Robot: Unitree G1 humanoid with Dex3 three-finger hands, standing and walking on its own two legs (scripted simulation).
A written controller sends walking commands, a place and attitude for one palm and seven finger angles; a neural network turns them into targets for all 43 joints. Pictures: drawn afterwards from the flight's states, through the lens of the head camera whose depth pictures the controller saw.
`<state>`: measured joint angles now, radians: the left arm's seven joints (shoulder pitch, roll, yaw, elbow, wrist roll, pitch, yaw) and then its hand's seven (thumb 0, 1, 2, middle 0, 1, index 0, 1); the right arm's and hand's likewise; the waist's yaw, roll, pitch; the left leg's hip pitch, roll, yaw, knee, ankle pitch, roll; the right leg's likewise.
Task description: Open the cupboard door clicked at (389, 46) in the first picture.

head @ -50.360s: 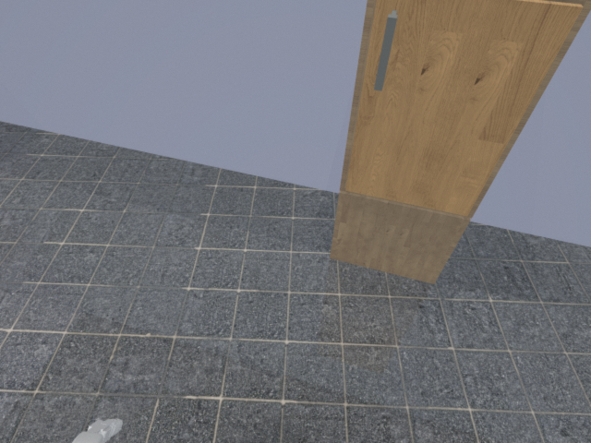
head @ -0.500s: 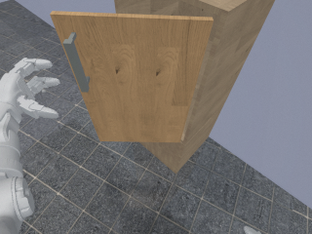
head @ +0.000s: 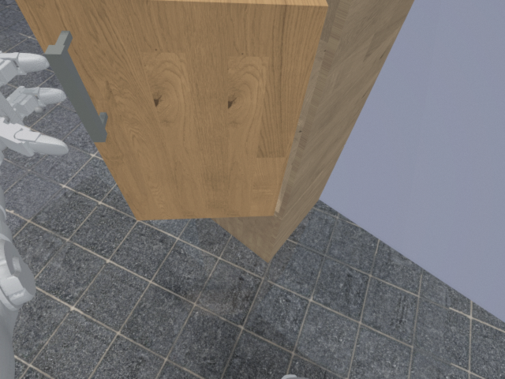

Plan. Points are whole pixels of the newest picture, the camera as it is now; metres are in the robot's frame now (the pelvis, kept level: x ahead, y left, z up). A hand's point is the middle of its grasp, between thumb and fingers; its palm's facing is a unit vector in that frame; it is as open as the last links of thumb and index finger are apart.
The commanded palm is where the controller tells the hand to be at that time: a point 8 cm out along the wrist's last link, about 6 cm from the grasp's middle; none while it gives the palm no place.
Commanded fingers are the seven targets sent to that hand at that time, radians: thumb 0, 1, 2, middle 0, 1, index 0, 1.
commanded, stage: move the hooked fingers beside the handle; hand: left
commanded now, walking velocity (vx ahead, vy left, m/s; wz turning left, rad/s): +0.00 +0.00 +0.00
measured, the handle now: (83, 91) +0.52 +0.23 +0.14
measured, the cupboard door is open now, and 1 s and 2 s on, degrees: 43 43 43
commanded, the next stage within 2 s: slide the fingers in behind the handle in 0.78 s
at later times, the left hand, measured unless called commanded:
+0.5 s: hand (26, 122) +0.45 +0.29 +0.15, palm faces +0.00 -1.00 +0.00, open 14.0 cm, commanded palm +0.43 +0.34 +0.14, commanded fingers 0.00 -0.50 0.30 -0.30 -1.20 -0.30 -1.20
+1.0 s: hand (33, 125) +0.45 +0.29 +0.14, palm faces +0.01 -1.00 -0.01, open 14.0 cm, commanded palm +0.43 +0.33 +0.14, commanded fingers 0.00 -0.50 0.30 -0.30 -1.20 -0.30 -1.20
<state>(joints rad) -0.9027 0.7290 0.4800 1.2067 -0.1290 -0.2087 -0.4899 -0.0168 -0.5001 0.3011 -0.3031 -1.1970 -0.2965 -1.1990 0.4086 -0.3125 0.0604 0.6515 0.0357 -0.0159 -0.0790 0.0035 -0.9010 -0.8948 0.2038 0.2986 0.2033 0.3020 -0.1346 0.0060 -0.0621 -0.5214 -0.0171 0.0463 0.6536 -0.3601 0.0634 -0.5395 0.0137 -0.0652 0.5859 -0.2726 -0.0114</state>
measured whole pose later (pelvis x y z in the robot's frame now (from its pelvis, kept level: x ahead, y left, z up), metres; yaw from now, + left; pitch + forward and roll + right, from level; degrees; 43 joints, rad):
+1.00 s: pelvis -0.01 +0.01 +0.00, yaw +0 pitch +13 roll -2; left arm -0.85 0.72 0.46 1.17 -0.15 -0.21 -0.50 -0.02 -0.50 0.30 -0.30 -1.20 -0.30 -1.20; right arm 0.42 -0.30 0.07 0.62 0.04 0.03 -0.07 0.00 -0.90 -0.89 0.20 0.30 0.20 0.30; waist -0.12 0.01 -0.07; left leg -0.55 -0.02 0.05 0.69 -0.37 0.07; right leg -0.56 0.01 -0.06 0.61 -0.28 -0.01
